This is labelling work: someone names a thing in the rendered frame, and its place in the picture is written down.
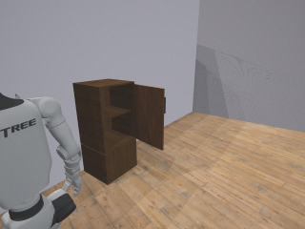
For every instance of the robot right thigh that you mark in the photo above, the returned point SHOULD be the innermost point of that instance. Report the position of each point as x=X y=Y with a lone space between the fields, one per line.
x=63 y=206

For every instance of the robot torso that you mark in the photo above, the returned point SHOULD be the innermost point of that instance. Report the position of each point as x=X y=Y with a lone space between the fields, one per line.
x=25 y=166

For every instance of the right robot forearm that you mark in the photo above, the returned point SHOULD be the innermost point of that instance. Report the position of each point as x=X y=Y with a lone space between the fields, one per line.
x=72 y=166

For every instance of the right robot upper arm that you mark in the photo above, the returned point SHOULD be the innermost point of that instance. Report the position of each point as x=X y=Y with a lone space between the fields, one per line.
x=58 y=126

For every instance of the right robot hand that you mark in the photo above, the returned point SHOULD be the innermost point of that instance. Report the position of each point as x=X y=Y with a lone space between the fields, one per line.
x=76 y=183

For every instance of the cupboard door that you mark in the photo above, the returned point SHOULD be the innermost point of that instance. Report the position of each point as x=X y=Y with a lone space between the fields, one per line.
x=149 y=106

